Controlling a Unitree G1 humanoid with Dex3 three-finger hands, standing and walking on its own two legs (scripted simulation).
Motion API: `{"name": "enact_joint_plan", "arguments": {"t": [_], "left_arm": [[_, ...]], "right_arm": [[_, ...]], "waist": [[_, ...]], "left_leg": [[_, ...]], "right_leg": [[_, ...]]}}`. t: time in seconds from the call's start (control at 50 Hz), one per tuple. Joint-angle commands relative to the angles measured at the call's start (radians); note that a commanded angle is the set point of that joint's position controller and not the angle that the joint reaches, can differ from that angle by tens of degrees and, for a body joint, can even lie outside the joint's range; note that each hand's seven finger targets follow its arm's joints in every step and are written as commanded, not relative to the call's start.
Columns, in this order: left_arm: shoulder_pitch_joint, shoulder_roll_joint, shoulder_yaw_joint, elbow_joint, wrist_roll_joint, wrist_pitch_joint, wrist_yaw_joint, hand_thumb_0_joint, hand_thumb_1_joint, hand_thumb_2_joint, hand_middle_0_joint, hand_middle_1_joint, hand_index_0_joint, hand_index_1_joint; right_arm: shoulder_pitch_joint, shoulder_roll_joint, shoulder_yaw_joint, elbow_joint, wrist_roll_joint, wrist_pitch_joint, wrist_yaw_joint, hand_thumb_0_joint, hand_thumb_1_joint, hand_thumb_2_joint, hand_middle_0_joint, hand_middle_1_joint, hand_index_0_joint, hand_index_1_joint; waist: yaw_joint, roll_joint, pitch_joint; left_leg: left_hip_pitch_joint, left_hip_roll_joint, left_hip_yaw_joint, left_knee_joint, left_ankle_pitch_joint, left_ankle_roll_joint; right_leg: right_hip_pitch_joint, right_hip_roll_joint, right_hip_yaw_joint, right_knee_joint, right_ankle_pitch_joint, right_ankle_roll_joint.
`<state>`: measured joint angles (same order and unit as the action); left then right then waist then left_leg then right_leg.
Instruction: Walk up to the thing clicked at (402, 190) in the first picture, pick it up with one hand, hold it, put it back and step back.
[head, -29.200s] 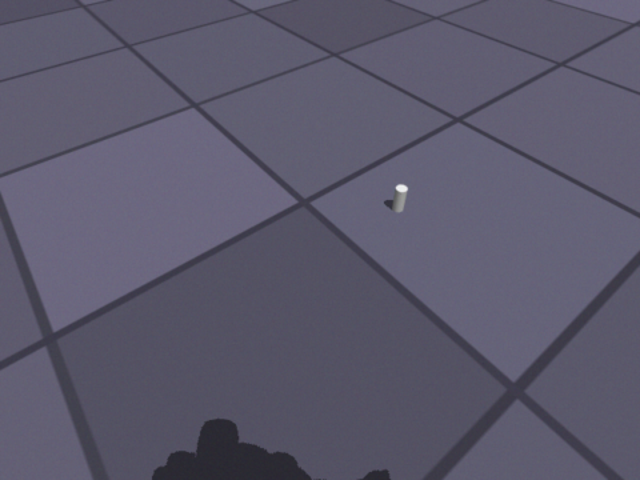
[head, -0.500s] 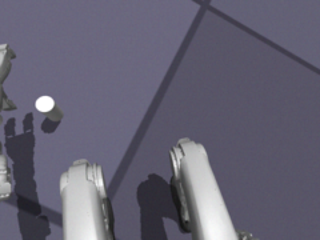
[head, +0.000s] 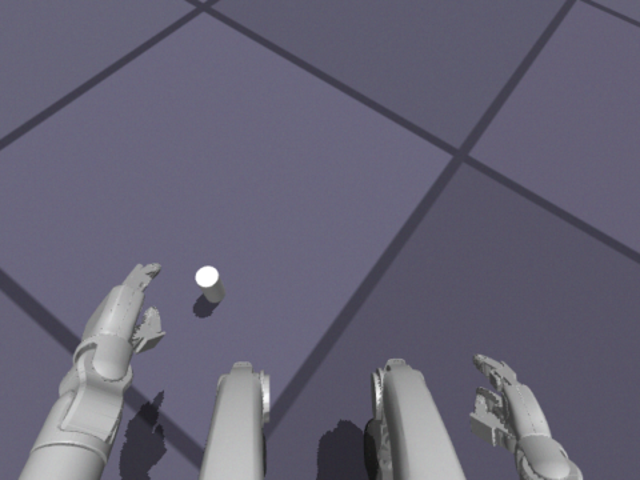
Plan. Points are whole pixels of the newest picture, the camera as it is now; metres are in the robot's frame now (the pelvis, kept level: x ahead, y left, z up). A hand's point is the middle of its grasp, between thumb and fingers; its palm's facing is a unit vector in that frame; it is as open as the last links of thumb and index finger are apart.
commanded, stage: home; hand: left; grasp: from above
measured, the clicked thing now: (211, 285) +0.52 +0.24 -0.49
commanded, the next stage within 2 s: none
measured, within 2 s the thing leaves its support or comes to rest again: neither
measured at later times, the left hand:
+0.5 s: hand (119, 384) +0.23 +0.18 +0.09, palm faces +0.11 -0.97 -0.22, open 7.4 cm
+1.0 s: hand (103, 396) +0.22 +0.18 +0.11, palm faces +0.10 -0.97 -0.20, open 7.4 cm
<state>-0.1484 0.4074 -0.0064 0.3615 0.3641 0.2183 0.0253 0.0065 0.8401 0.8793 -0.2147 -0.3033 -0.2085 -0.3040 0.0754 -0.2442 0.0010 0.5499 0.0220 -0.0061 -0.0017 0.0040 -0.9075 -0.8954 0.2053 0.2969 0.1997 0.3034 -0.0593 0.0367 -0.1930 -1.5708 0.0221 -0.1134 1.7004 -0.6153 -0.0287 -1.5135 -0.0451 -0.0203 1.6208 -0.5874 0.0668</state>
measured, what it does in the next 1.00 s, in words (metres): rises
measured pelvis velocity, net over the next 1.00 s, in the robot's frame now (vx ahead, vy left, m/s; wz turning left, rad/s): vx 0.07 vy -0.01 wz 0.05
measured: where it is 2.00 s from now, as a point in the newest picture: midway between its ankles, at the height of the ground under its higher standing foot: outside the picture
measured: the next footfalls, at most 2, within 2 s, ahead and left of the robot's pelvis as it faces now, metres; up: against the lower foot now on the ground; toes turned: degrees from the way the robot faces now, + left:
none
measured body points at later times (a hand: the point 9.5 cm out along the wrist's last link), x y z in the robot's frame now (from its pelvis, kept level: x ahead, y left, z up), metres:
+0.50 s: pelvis +0.06 -0.01 +0.15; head +0.09 +0.00 +0.60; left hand +0.22 +0.23 +0.11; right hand +0.21 -0.25 +0.07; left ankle +0.07 +0.13 -0.52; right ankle +0.08 -0.16 -0.52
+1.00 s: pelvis +0.07 -0.01 +0.16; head +0.09 +0.00 +0.61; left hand +0.21 +0.23 +0.13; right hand +0.25 -0.24 +0.10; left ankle +0.07 +0.13 -0.52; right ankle +0.08 -0.16 -0.52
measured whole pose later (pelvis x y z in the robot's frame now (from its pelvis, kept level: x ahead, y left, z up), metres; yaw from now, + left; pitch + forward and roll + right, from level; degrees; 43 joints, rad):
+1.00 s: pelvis +0.07 -0.01 +0.16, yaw +3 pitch +10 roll -3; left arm 0.50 0.22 0.03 -0.15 -0.04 0.47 0.02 0.01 0.90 0.90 -0.21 -0.30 -0.20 -0.30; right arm 0.26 -0.21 0.03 0.53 0.01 -0.23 -0.17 0.01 -0.90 -0.90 0.21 0.30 0.20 0.30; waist -0.03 0.04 -0.15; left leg -0.71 0.05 -0.08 1.03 -0.50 -0.03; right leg -0.66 -0.04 -0.05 0.95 -0.46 0.05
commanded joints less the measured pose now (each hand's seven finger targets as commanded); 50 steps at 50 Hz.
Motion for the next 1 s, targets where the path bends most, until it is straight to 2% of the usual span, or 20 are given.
{"name": "enact_joint_plan", "arguments": {"t": [0.0, 0.04, 0.06, 0.12, 0.18, 0.24, 0.26, 0.36, 0.42, 0.48, 0.52, 0.6, 0.64, 0.74, 0.76, 0.86, 0.92, 0.94, 0.98], "left_arm": [[-0.081, 0.129, 0.095, -0.273, -0.111, 0.012, 0.061, 0.0, 0.9, 0.9, -0.2, -0.298, -0.2, -0.299], [-0.019, 0.107, 0.093, -0.319, -0.165, 0.031, 0.066, 0.0, 0.9, 0.9, -0.2, -0.298, -0.2, -0.299], [0.007, 0.108, 0.113, -0.321, -0.188, 0.043, 0.072, 0.0, 0.9, 0.9, -0.2, -0.299, -0.2, -0.299], [0.108, 0.06, 0.099, -0.373, -0.251, 0.079, 0.075, 0.0, 0.9, 0.9, -0.2, -0.299, -0.2, -0.299], [0.216, 0.023, 0.107, -0.432, -0.303, 0.119, 0.079, 0.0, 0.9, 0.9, -0.2, -0.299, -0.2, -0.299], [0.301, -0.024, 0.102, -0.487, -0.352, 0.153, 0.075, 0.0, 0.9, 0.9, -0.2, -0.3, -0.2, -0.3], [0.35, -0.037, 0.111, -0.49, -0.37, 0.166, 0.074, 0.0, 0.9, 0.9, -0.2, -0.3, -0.2, -0.3], [0.484, -0.071, 0.121, -0.599, -0.425, 0.202, 0.062, 0.0, 0.9, 0.9, -0.2, -0.3, -0.2, -0.3], [0.56, -0.084, 0.124, -0.67, -0.437, 0.212, 0.053, 0.0, 0.9, 0.9, -0.2, -0.3, -0.2, -0.3], [0.605, -0.098, 0.102, -0.693, -0.436, 0.217, 0.035, 0.0, 0.9, 0.9, -0.2, -0.3, -0.2, -0.3], [0.642, -0.097, 0.108, -0.696, -0.429, 0.218, 0.026, 0.0, 0.9, 0.9, -0.2, -0.3, -0.2, -0.3], [0.655, -0.095, 0.102, -0.718, -0.425, 0.213, 0.006, 0.0, 0.9, 0.9, -0.2, -0.3, -0.2, -0.3], [0.643, -0.104, 0.092, -0.696, -0.424, 0.211, -0.002, 0.0, 0.9, 0.9, -0.2, -0.3, -0.2, -0.3], [0.607, -0.089, 0.1, -0.708, -0.413, 0.197, -0.008, 0.0, 0.899, 0.9, -0.2, -0.299, -0.2, -0.299], [0.612, -0.085, 0.107, -0.701, -0.412, 0.196, -0.006, 0.0, 0.895, 0.897, -0.199, -0.298, -0.199, -0.299], [0.623, -0.084, 0.104, -0.712, -0.405, 0.194, 0.0, 0.0, 0.899, 0.899, -0.2, -0.3, -0.2, -0.3], [0.633, -0.086, 0.098, -0.704, -0.403, 0.195, 0.003, 0.0, 0.896, 0.898, -0.2, -0.299, -0.2, -0.299], [0.622, -0.086, 0.097, -0.7, -0.405, 0.197, 0.0, 0.0, 0.899, 0.9, -0.2, -0.3, -0.2, -0.3], [0.632, -0.088, 0.1, -0.695, -0.405, 0.2, 0.005, 0.0, 0.897, 0.898, -0.2, -0.299, -0.2, -0.299]], "right_arm": [[0.062, -0.141, -0.058, -0.1, 0.015, -0.063, -0.046, 0.0, -0.899, -0.9, 0.2, 0.3, 0.2, 0.3], [0.051, -0.129, -0.049, -0.111, 0.016, -0.08, -0.056, 0.0, -0.899, -0.9, 0.2, 0.3, 0.2, 0.3], [0.05, -0.128, -0.045, -0.116, 0.016, -0.087, -0.063, 0.0, -0.899, -0.9, 0.2, 0.3, 0.2, 0.3], [0.058, -0.109, -0.033, -0.131, 0.018, -0.107, -0.08, 0.0, -0.899, -0.9, 0.2, 0.3, 0.2, 0.3], [0.082, -0.096, -0.024, -0.138, 0.018, -0.126, -0.103, 0.0, -0.9, -0.9, 0.2, 0.3, 0.2, 0.3], [0.105, -0.091, -0.017, -0.14, 0.02, -0.148, -0.131, 0.0, -0.9, -0.9, 0.2, 0.3, 0.2, 0.3], [0.117, -0.09, -0.012, -0.142, 0.023, -0.155, -0.139, 0.0, -0.9, -0.9, 0.2, 0.3, 0.2, 0.3], [0.147, -0.08, -0.007, -0.173, 0.019, -0.191, -0.173, 0.0, -0.901, -0.9, 0.2, 0.3, 0.2, 0.3], [0.152, -0.077, -0.007, -0.184, 0.015, -0.212, -0.186, 0.0, -0.9, -0.9, 0.2, 0.3, 0.2, 0.3], [0.155, -0.08, -0.01, -0.188, 0.009, -0.228, -0.193, 0.0, -0.901, -0.9, 0.2, 0.3, 0.2, 0.3], [0.159, -0.082, -0.016, -0.192, 0.003, -0.238, -0.196, 0.0, -0.9, -0.9, 0.2, 0.3, 0.2, 0.3], [0.153, -0.089, -0.026, -0.188, -0.004, -0.259, -0.194, 0.0, -0.9, -0.9, 0.2, 0.3, 0.2, 0.3], [0.151, -0.092, -0.025, -0.185, -0.006, -0.267, -0.193, 0.0, -0.9, -0.9, 0.2, 0.3, 0.2, 0.3], [0.146, -0.096, -0.03, -0.177, -0.013, -0.281, -0.188, 0.0, -0.9, -0.9, 0.2, 0.3, 0.2, 0.3], [0.138, -0.096, -0.029, -0.173, -0.014, -0.283, -0.188, 0.0, -0.9, -0.9, 0.2, 0.3, 0.2, 0.3], [0.138, -0.095, -0.029, -0.168, -0.015, -0.285, -0.185, 0.0, -0.9, -0.9, 0.2, 0.3, 0.2, 0.3], [0.132, -0.095, -0.028, -0.165, -0.016, -0.282, -0.185, 0.0, -0.9, -0.9, 0.2, 0.3, 0.2, 0.3], [0.134, -0.099, -0.028, -0.167, -0.017, -0.281, -0.183, 0.0, -0.9, -0.9, 0.2, 0.3, 0.2, 0.3], [0.131, -0.095, -0.026, -0.167, -0.016, -0.279, -0.184, 0.0, -0.9, -0.9, 0.2, 0.3, 0.2, 0.3]], "waist": [[-0.037, 0.075, -0.391], [-0.032, 0.087, -0.358], [-0.024, 0.072, -0.355], [-0.024, 0.056, -0.319], [-0.019, 0.049, -0.286], [-0.028, 0.047, -0.237], [-0.014, 0.04, -0.223], [-0.004, 0.023, -0.161], [0.011, 0.032, -0.138], [0.006, 0.021, -0.086], [0.007, 0.01, -0.062], [0.011, 0.012, -0.053], [0.005, -0.018, -0.024], [0.008, 0.024, -0.051], [0.017, 0.018, -0.046], [0.022, 0.034, -0.076], [0.026, 0.041, -0.079], [0.019, 0.041, -0.076], [0.028, 0.027, -0.067]], "left_leg": [[0.453, -0.016, 0.04, -0.372, 0.039, 0.041], [0.498, -0.015, 0.041, -0.425, 0.04, 0.041], [0.528, -0.015, 0.036, -0.451, 0.039, 0.041], [0.581, -0.014, 0.042, -0.514, 0.062, 0.039], [0.644, -0.018, 0.053, -0.579, 0.087, 0.039], [0.717, -0.016, 0.048, -0.642, 0.134, 0.035], [0.75, -0.014, 0.043, -0.669, 0.151, 0.033], [0.842, -0.021, 0.065, -0.751, 0.24, 0.035], [0.889, -0.021, 0.07, -0.788, 0.285, 0.033], [0.92, -0.017, 0.063, -0.826, 0.3, 0.032], [0.927, -0.019, 0.069, -0.838, 0.302, 0.035], [0.95, -0.019, 0.076, -0.849, 0.334, 0.032], [0.945, -0.021, 0.081, -0.851, 0.318, 0.035], [0.969, -0.022, 0.084, -0.85, 0.336, 0.029], [0.961, -0.022, 0.083, -0.852, 0.333, 0.029], [0.983, -0.021, 0.086, -0.843, 0.38, 0.025], [0.983, -0.019, 0.081, -0.848, 0.386, 0.023], [0.987, -0.02, 0.081, -0.848, 0.383, 0.024], [0.976, -0.02, 0.078, -0.85, 0.375, 0.025]], "right_leg": [[0.361, 0.039, -0.007, -0.334, 0.07, -0.082], [0.419, 0.037, 0.0, -0.384, 0.069, -0.079], [0.451, 0.037, 0.0, -0.407, 0.068, -0.078], [0.547, 0.04, 0.008, -0.485, 0.087, -0.075], [0.636, 0.041, 0.008, -0.569, 0.107, -0.073], [0.691, 0.043, -0.002, -0.629, 0.155, -0.07], [0.72, 0.043, -0.007, -0.646, 0.17, -0.069], [0.829, 0.051, -0.025, -0.749, 0.243, -0.065], [0.867, 0.056, -0.038, -0.776, 0.279, -0.066], [0.867, 0.062, -0.054, -0.796, 0.289, -0.064], [0.881, 0.063, -0.061, -0.815, 0.285, -0.062], [0.89, 0.064, -0.076, -0.816, 0.304, -0.06], [0.886, 0.064, -0.078, -0.823, 0.29, -0.058], [0.893, 0.059, -0.073, -0.812, 0.305, -0.058], [0.899, 0.059, -0.076, -0.813, 0.302, -0.056], [0.922, 0.058, -0.069, -0.803, 0.346, -0.059], [0.919, 0.061, -0.073, -0.799, 0.346, -0.061], [0.921, 0.06, -0.071, -0.803, 0.345, -0.061], [0.925, 0.059, -0.072, -0.806, 0.338, -0.06]]}}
